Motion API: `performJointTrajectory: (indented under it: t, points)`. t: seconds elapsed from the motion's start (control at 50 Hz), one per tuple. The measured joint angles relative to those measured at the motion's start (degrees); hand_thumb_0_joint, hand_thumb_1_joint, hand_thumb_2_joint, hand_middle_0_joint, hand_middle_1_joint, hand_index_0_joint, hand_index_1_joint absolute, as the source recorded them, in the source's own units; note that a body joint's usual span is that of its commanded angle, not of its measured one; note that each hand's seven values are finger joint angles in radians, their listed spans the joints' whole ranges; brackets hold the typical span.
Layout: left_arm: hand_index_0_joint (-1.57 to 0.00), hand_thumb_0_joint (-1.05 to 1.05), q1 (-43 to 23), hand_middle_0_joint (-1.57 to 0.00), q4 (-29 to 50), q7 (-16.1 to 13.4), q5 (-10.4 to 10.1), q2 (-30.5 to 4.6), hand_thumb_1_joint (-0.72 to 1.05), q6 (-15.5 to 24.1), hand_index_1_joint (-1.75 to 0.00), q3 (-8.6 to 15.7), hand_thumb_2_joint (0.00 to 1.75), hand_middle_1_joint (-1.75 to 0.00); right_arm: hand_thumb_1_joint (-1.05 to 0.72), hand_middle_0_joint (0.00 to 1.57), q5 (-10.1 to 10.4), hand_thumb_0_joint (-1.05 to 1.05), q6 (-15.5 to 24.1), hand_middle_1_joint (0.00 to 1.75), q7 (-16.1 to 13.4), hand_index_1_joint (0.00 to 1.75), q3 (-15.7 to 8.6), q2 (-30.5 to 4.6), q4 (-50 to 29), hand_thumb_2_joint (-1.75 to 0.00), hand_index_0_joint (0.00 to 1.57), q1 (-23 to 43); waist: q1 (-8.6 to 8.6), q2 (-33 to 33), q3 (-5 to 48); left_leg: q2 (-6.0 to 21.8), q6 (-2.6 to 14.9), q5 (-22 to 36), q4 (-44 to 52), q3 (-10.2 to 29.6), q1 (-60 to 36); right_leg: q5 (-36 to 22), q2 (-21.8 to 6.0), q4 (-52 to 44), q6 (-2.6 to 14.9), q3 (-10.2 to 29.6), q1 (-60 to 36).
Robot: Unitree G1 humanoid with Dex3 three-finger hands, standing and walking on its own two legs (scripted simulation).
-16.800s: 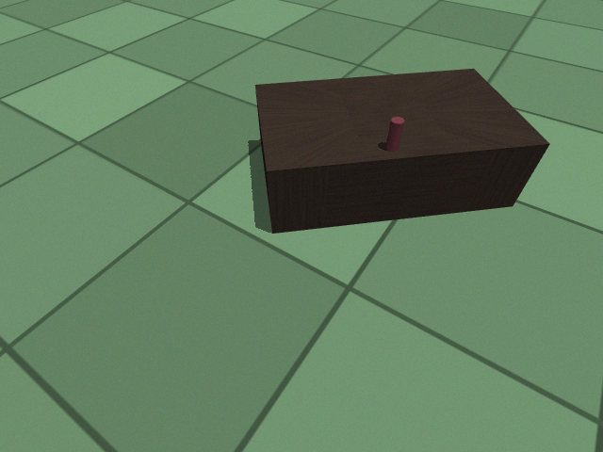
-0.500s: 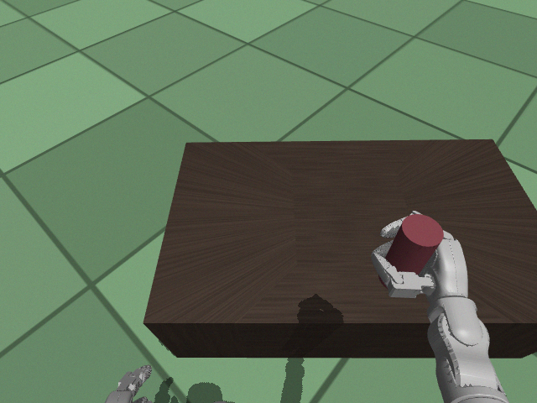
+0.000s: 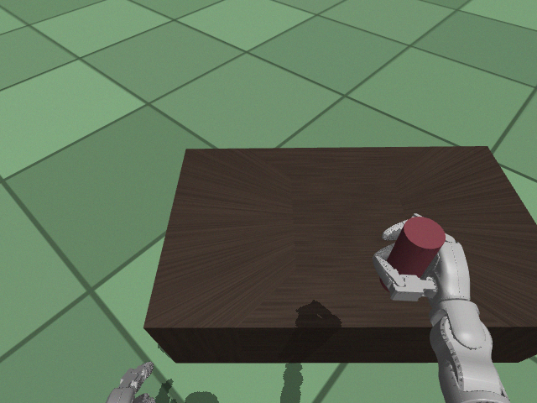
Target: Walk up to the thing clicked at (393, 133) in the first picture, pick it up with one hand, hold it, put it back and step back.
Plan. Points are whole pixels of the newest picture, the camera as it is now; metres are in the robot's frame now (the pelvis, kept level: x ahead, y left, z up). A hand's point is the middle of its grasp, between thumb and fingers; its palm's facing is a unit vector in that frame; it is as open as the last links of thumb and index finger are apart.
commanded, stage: hold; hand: right
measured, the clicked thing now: (408, 259) +0.32 -0.18 +0.06
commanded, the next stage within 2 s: crouch in 1.66 s
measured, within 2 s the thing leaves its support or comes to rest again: neither
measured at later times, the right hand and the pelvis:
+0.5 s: hand (396, 261) +0.32 -0.16 +0.05, palm faces +0.04 +1.00 +0.00, open 6.8 cm; pelvis +0.00 +0.00 +0.00, yaw +0 degrees
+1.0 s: hand (392, 262) +0.32 -0.16 +0.05, palm faces +0.05 +1.00 +0.00, open 6.8 cm; pelvis +0.00 +0.01 +0.00, yaw +0 degrees
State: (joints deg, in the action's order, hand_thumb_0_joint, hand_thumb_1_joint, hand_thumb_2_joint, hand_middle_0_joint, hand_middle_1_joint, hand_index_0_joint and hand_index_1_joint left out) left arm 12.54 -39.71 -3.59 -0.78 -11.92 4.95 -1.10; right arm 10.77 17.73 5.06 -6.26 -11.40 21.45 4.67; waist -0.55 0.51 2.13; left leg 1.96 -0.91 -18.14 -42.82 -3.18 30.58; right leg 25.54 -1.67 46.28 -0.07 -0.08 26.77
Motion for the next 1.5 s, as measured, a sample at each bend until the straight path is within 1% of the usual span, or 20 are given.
performJointTrajectory:
  t: [0.16, 0.26, 0.4, 0.56, 0.64, 0.78, 0.9, 0.98, 1.08, 1.2, 1.3, 1.5]
  points:
    - [-0.2, 0.01, -0.11, -0.2, -0.25, -0.18, 0.0, -0.2, 0.89, 0.11, -0.31, -0.05, 0.91, -0.3, 0.01, 0.93, 0.2, 0.02, 0.26, 1.09, 0.54, 1.09, -0.42, -0.17, 1.16, -1.13, 0.92, 0.89, 0.09, -0.14, -0.24, 0.04, 0.1, -0.18, -0.05, -0.14, -0.2, -0.01, 0.03, -0.18, -0.09, 0.14, -0.25]
    - [-0.2, 0.01, 0.14, -0.21, -0.27, -0.21, 0.02, -0.27, 0.89, 0.1, -0.31, 0.07, 0.91, -0.3, 0.01, 0.93, 0.26, 0.02, 0.32, 1.09, 0.98, 1.09, -0.33, -0.21, 0.66, -1.13, 0.92, 0.32, -0.03, -0.11, 0.0, -0.01, 0.13, -0.19, 0.2, -0.11, -0.42, -0.04, 0.0, -0.52, -0.14, 0.11, -0.52]
    - [-0.2, 0.01, 0.15, -0.2, -0.38, -0.22, 0.07, -0.34, 0.89, 0.08, -0.31, 0.17, 0.9, -0.3, 0.01, 0.92, 0.32, 0.02, 0.43, 1.09, 0.97, 1.09, -0.59, 0.07, 0.97, -1.13, 0.92, 0.32, -0.09, -0.06, -0.05, -0.03, 0.14, -0.2, 0.32, -0.09, -0.49, -0.05, -0.01, -0.7, -0.17, 0.09, -0.62]
    - [-0.2, 0.01, 0.46, -0.21, -0.41, -0.15, 0.1, -0.51, 0.89, 0.07, -0.31, 0.33, 0.91, -0.3, 0.01, 0.92, 0.4, 0.02, 0.77, 1.09, 1.51, 1.09, -0.3, 0.14, 1.23, -1.13, 0.92, 0.21, -0.01, 0.08, 0.11, 0.02, 0.22, -0.32, 0.1, -0.09, -0.33, -0.07, 0.04, -0.7, -0.24, 0.11, -0.56]
    - [-0.2, 0.01, 0.26, -0.21, -0.57, -0.22, 0.12, -0.51, 0.89, 0.07, -0.31, 0.28, 0.9, -0.3, 0.01, 0.92, 0.46, 0.02, 0.79, 1.09, 1.3, 1.09, -0.67, 0.24, 1.61, -1.13, 0.92, 0.65, -0.03, 0.0, -0.08, -0.07, 0.27, -0.3, -0.03, -0.05, -0.27, -0.07, -0.06, -0.6, -0.28, 0.07, -0.54]
    - [-0.2, 0.01, 0.34, -0.21, -0.48, -0.21, 0.11, -0.61, 0.89, 0.26, -0.31, 0.23, 0.9, -0.3, 0.01, 0.92, 0.39, 0.02, 1.08, 1.09, 1.41, 1.09, -0.29, 0.18, 1.61, -1.13, 0.92, 0.33, 0.0, -0.04, -0.04, -0.09, 0.4, -0.21, 0.1, -0.06, -0.48, -0.28, -0.06, -0.9, -0.42, 0.09, -0.83]
    - [-0.2, 0.01, -0.1, -0.21, -0.5, -0.32, 0.14, -0.59, 0.89, 0.32, -0.31, 0.02, 0.9, -0.3, 0.01, 0.92, 0.47, 0.02, 1.17, 1.09, 1.13, 1.09, -0.67, 0.23, 2.43, -1.13, 0.92, 1.05, -0.03, -0.1, -0.29, -0.15, 0.48, -0.11, 0.12, -0.15, -0.55, -0.4, -0.13, -0.91, -0.46, 0.18, -0.88]
    - [-0.2, 0.01, -0.29, -0.21, -0.41, -0.38, 0.22, -0.54, 0.89, 0.47, -0.31, -0.03, 0.9, -0.3, 0.01, 0.92, 0.35, 0.02, 1.14, 1.09, 1.1, 1.09, -0.36, 0.16, 2.32, -1.13, 0.92, 1.17, -0.06, -0.15, -0.48, -0.18, 0.54, 0.0, 0.21, -0.2, -0.5, -0.52, -0.15, -0.99, -0.53, 0.23, -0.81]
    - [-0.2, 0.01, -0.21, -0.2, -0.58, -0.4, 0.32, -0.54, 0.89, 0.56, -0.31, 0.12, 0.9, -0.3, 0.01, 0.92, 0.25, 0.02, 1.27, 1.09, 1.17, 1.09, -0.13, 0.54, 1.89, -1.13, 0.92, 0.37, -0.15, -0.03, -0.13, -0.16, 0.53, 0.0, 0.34, -0.23, -0.61, -0.55, -0.13, -1.15, -0.52, 0.27, -0.91]
    - [-0.2, 0.01, -0.37, -0.2, -0.68, -0.53, 0.32, -0.4, 0.89, 0.56, -0.31, -0.02, 0.91, -0.3, 0.01, 0.92, 0.28, 0.02, 1.39, 1.09, 0.93, 1.09, -0.6, 0.48, 2.4, -1.13, 0.92, 0.84, -0.17, -0.11, -0.39, -0.22, 0.53, -0.01, 0.21, -0.16, -0.51, -0.48, -0.19, -0.98, -0.52, 0.2, -0.83]
    - [-0.2, 0.01, -0.15, -0.2, -0.75, -0.56, 0.34, -0.35, 0.89, 0.6, -0.31, -0.08, 0.9, -0.3, 0.01, 0.92, 0.11, 0.02, 1.47, 1.09, 1.03, 1.1, -0.3, 0.21, 2.56, -1.13, 0.91, 1.18, -0.14, -0.14, -0.48, -0.14, 0.49, 0.01, 0.24, -0.2, -0.49, -0.52, -0.11, -0.99, -0.48, 0.25, -0.77]
    - [-0.2, 0.01, 0.16, -0.2, -0.87, -0.55, 0.28, -0.17, 0.89, 0.5, -0.31, -0.19, 0.91, -0.3, 0.01, 0.92, 0.1, 0.02, 1.4, 1.09, 0.94, 1.1, -0.54, 0.22, 2.89, -1.13, 0.91, 1.31, -0.23, -0.21, -0.25, -0.11, 0.32, 0.21, 0.59, -0.04, -0.8, -0.55, -0.05, -1.13, -0.31, 0.1, -1.02]
